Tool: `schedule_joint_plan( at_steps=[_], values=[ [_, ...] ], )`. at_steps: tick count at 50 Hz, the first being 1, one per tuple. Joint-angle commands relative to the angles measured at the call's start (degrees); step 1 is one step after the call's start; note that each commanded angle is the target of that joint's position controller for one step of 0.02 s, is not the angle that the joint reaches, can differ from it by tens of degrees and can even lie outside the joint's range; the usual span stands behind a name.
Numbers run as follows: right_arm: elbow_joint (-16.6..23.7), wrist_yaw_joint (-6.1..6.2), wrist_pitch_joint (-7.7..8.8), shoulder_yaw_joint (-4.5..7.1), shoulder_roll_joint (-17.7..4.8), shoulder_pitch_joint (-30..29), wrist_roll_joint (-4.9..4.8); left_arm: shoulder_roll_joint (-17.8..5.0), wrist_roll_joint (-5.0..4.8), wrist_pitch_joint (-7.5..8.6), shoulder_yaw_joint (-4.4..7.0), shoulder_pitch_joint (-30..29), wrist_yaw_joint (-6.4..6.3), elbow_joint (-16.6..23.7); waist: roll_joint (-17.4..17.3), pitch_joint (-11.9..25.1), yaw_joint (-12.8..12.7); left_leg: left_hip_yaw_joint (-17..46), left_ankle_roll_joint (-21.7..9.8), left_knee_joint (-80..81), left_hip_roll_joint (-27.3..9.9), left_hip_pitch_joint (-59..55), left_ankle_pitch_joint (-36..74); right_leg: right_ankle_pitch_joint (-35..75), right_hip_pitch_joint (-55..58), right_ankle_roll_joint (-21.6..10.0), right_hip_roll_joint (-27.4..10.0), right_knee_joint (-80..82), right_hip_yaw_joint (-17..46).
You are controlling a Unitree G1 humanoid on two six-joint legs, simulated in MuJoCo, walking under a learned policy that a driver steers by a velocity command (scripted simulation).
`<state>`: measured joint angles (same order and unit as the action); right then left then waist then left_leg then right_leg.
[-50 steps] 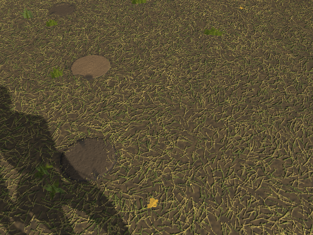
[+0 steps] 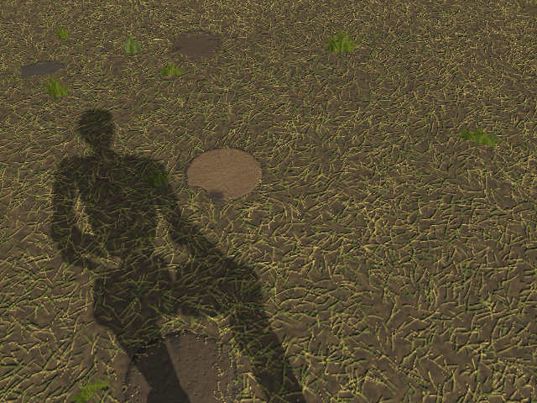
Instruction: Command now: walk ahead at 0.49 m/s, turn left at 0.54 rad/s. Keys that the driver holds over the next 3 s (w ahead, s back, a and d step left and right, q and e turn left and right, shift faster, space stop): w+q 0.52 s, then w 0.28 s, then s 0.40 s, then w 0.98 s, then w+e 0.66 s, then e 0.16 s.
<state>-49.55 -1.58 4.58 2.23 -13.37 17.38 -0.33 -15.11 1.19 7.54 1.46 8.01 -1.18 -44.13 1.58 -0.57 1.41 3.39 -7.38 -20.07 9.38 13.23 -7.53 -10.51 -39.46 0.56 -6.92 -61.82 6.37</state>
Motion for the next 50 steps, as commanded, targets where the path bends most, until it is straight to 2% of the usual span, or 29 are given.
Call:
schedule_joint_plan(
  at_steps=[1, 3, 7, 9, 11, 12, 13, 14, 15, 16, 17, 18, 21, 24, 27, 30, 34, 36, 37, 38, 39, 40, 41, 42, 43, 44, 45, 47, 50],
  values=[
    [5.27, 1.44, 1.03, 2.17, -9.10, -2.52, -0.54, -2.75, 0.58, -0.62, 0.75, 0.14, -0.98, 3.82, -3.66, -0.72, -1.48, 10.45, -8.22, 8.81, -11.54, 12.02, 6.49, 10.88, 8.63, 2.00, 2.49, 13.57, -4.03],
    [4.95, 1.76, 0.55, 2.46, -9.60, 0.51, -1.18, -1.90, -0.27, -0.53, 0.34, -4.69, -0.88, 5.45, -5.16, 0.16, 1.04, 11.64, -6.71, 7.04, -11.35, 8.61, 3.37, 14.68, 9.81, 2.31, 4.66, 23.32, -3.83],
    [4.87, 2.09, -0.34, 2.53, -9.27, 3.43, -1.58, -4.71, -1.59, 0.31, 1.05, -9.36, 0.29, 7.92, -6.21, 1.55, 2.89, 19.21, -6.01, 1.90, -14.64, -0.74, -2.53, 12.14, 10.32, 2.17, 6.25, 32.10, -1.44],
    [5.44, 2.40, -0.79, 2.62, -9.53, 3.02, -1.16, -6.35, -1.77, 1.16, 1.77, -8.60, 0.97, 8.34, -7.57, 1.91, 1.57, 22.88, -5.39, -1.78, -15.95, -3.77, -1.82, 7.00, 13.27, 0.66, 6.90, 34.79, -1.10],
    [6.55, 2.44, -1.11, 1.98, -7.62, 1.34, -0.75, -8.25, -1.42, 1.85, 2.98, -0.17, 0.83, 6.41, -8.47, 5.39, -2.99, 22.20, -3.02, -9.54, -13.00, -2.22, 1.50, 5.27, 26.01, -2.58, 5.86, 38.56, -1.69],
    [7.79, 2.09, -0.72, 0.70, -4.13, 0.36, -0.16, -11.38, -0.57, 2.00, 3.91, 8.88, 0.35, 5.44, -3.76, 12.40, -7.04, 16.93, -0.64, -24.53, -9.57, 4.59, -1.76, 3.44, 40.57, -6.72, -3.24, 37.75, 6.03],
    [9.51, 1.78, 0.07, -0.24, -1.47, 7.17, -1.64, -15.88, 0.08, 0.98, 5.32, 15.51, 0.23, 3.66, 15.29, 19.88, -5.02, 7.39, 3.19, -41.02, -1.76, 24.56, -20.83, -6.82, 60.10, -16.41, -16.17, 41.04, 29.95],
    [8.92, 1.88, 0.21, 0.67, -7.12, 7.62, -2.38, -11.00, -0.73, 0.56, 4.53, 15.01, 0.49, 4.24, 13.81, 17.55, -5.50, 7.91, 3.95, -51.13, -6.50, 33.36, -24.82, -17.88, 59.71, -16.50, -18.86, 43.74, 38.76],
    [9.23, 1.90, -0.24, 1.67, -10.64, 2.70, -2.16, -7.26, -1.01, 0.25, 3.60, 12.91, 0.39, 5.06, 6.83, 10.07, -6.73, 7.88, 4.48, -54.94, -8.55, 35.67, -19.42, -16.86, 53.20, -13.82, -16.49, 44.42, 30.83],
    [9.88, 2.01, -0.70, 1.74, -9.94, -0.02, -1.41, -6.58, -0.89, -0.15, 3.19, 10.09, 0.46, 5.49, 1.77, 5.70, -5.78, 6.06, 5.18, -55.15, -10.47, 34.18, -14.69, -9.37, 46.34, -11.97, -13.78, 45.23, 22.75],
    [10.64, 1.87, -0.80, 1.86, -8.95, -1.68, -0.83, -5.68, -0.86, -0.41, 2.87, 7.98, 0.63, 5.20, 0.87, 2.33, -4.63, 5.75, 5.60, -52.74, -11.84, 33.08, -11.48, -3.17, 40.89, -11.24, -11.09, 46.85, 17.25],
    [11.02, 1.59, -1.11, 2.03, -7.95, -1.60, -0.97, -4.94, -0.55, -0.44, 2.54, 6.79, 0.78, 4.93, 2.34, 1.00, -3.19, 5.12, 5.73, -51.07, -13.39, 30.63, -9.81, 0.42, 36.97, -10.23, -8.94, 48.43, 12.31],
    [12.15, 1.15, -2.15, 1.76, -5.24, -1.52, -1.32, -5.29, -1.00, 0.06, 2.97, 6.86, 1.44, 3.54, 4.17, 0.14, -2.19, 2.65, 6.56, -48.71, -14.61, 29.04, -6.73, 8.43, 33.03, -10.92, -6.72, 51.60, 3.38],
    [14.06, 1.09, -2.38, 1.67, -4.69, -4.70, -0.94, -7.23, -0.82, 0.04, 3.78, 7.98, 1.36, 1.96, 2.77, -0.11, -2.44, 2.93, 7.39, -42.68, -15.29, 31.80, -1.84, 16.11, 34.68, -11.73, -7.59, 52.19, -1.57],
    [15.22, 0.33, -1.95, 1.36, -3.95, -8.95, -0.90, -8.20, -0.90, -0.52, 3.97, 8.91, 1.03, 0.73, 2.36, -0.44, -3.80, 1.58, 7.02, -32.64, -15.12, 30.41, 5.75, 17.29, 36.01, -10.75, -6.95, 52.18, -6.39],
    [16.88, -0.63, -1.32, 0.67, -2.56, -14.78, -0.85, -9.08, -1.60, -1.05, 3.91, 11.47, 1.06, -1.07, 1.88, -2.34, -5.77, -1.51, 5.98, -23.20, -13.90, 27.00, 8.83, 15.31, 36.36, -10.39, -7.00, 52.36, -8.99],
    [19.51, -1.63, -0.91, 0.77, -3.66, -19.39, -1.09, -10.95, -2.95, -2.20, 4.27, 13.84, 1.29, -3.42, 2.75, -4.32, -5.64, -4.09, 3.43, -16.31, -12.57, 25.06, 1.46, 18.20, 41.55, -9.97, -9.98, 50.51, -8.87],
    [19.21, -1.65, -0.74, 1.71, -5.67, -16.06, -0.68, -12.37, -3.26, -2.83, 4.48, 13.15, 1.07, -4.04, 4.51, -1.50, -2.33, -6.55, 1.11, -13.08, -9.71, 17.08, -2.66, 34.31, 43.20, -8.88, -9.98, 44.12, -10.33],
    [17.11, -1.39, -0.69, 2.93, -7.60, -8.70, -0.47, -12.56, -3.29, -3.22, 4.35, 12.39, 0.87, -4.31, 4.29, 2.89, 2.21, -8.29, -0.47, -9.54, -7.36, 6.21, 0.41, 42.78, 41.79, -7.59, -8.25, 35.38, -12.78],
    [14.30, -0.64, -0.89, 4.64, -11.06, 0.53, -0.33, -11.26, -2.81, -3.17, 3.72, 12.89, 0.54, -4.02, 3.01, 8.70, 6.10, -6.34, -2.04, -10.21, -7.81, -9.53, 3.50, 40.29, 33.83, -5.56, -5.75, 23.30, -14.75],
    [12.85, 0.54, -1.31, 6.07, -17.00, 9.29, 0.31, -6.75, -0.96, -2.52, 2.09, 13.85, 0.62, -1.56, -8.08, 16.74, 7.50, 14.46, -7.28, -10.65, -22.27, -29.80, 5.10, 13.21, 14.63, -2.51, -0.42, 1.61, -16.00],
    [12.93, 0.38, -1.02, 5.53, -18.01, 8.87, 0.11, -3.66, -1.71, -0.91, 0.82, 18.12, 1.30, -1.70, -16.89, 25.40, 3.86, 40.71, -15.42, -0.61, -32.90, -37.64, -0.02, -22.54, 1.19, -1.07, 7.61, -13.67, -6.22],
    [13.23, 0.03, -0.72, 4.12, -13.36, 5.66, 0.47, -9.30, -3.43, -0.14, 2.44, 13.45, 1.64, -1.22, -10.24, 19.43, 4.92, 34.35, -13.03, 0.44, -31.49, -31.68, 8.66, -20.85, -3.29, -0.99, 4.66, -17.23, -1.26],
    [13.36, -0.04, -0.53, 3.23, -11.04, 1.53, 0.71, -9.28, -3.89, -0.16, 2.39, 9.47, 1.52, -0.02, -8.80, 11.45, 3.11, 22.06, -10.90, -1.00, -29.14, -22.50, 24.25, -17.66, -2.79, -0.88, 2.64, -15.94, -3.01],
    [13.31, -0.34, -0.27, 2.60, -8.83, -2.71, 0.48, -8.04, -2.56, -0.58, 2.24, 8.66, 0.93, -0.48, -3.55, 7.68, 0.45, 14.39, -8.59, -1.27, -25.56, -14.67, 33.59, -14.92, -0.18, -0.31, 0.66, -11.36, -3.39],
    [13.46, -0.45, -0.03, 2.07, -6.84, -5.66, 0.39, -7.90, -1.50, -1.33, 2.59, 8.97, 0.51, -0.77, -4.12, 5.88, -1.59, 10.12, -7.21, -0.30, -23.33, -9.45, 37.36, -13.58, 2.51, 0.19, -0.39, -7.61, -3.48],
    [13.22, -0.46, 0.15, 1.83, -6.26, -7.14, 0.69, -6.99, -1.36, -2.30, 2.50, 10.74, 0.42, -1.47, -4.86, 5.70, -3.28, 7.49, -6.60, 1.32, -22.35, -5.01, 40.36, -11.91, 6.82, 0.67, -0.53, -5.76, -3.43],
    [11.85, -0.22, 0.98, 1.87, -6.75, -7.99, 1.22, -4.50, -1.04, -3.72, 2.09, 13.34, 0.12, -2.18, -5.02, 6.72, -5.35, 3.38, -7.20, 2.41, -21.49, -0.90, 48.78, -7.84, 11.54, 1.97, 0.74, -1.26, -4.12],
    [10.15, 1.02, 0.46, 2.00, -7.85, -8.85, 1.25, -3.21, -0.59, -4.23, 1.56, 10.62, -0.25, -1.35, -6.48, 6.96, -5.17, -1.28, -6.24, 2.39, -19.55, 0.03, 50.08, -0.65, 13.45, 2.46, 2.20, 9.77, -4.86]
  ],
)
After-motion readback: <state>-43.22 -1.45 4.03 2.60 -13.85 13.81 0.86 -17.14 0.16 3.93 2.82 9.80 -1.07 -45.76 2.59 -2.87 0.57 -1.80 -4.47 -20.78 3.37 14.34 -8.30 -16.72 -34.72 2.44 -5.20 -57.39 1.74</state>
